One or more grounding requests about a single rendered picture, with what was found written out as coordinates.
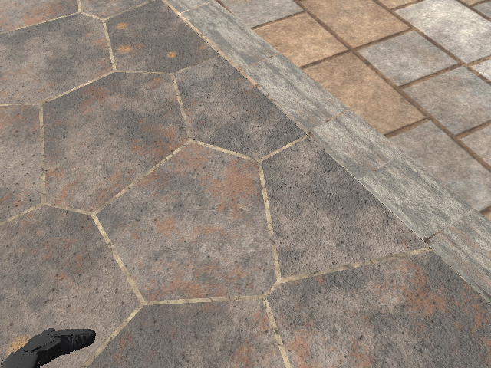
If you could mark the robot left hand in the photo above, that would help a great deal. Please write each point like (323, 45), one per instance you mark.
(48, 345)

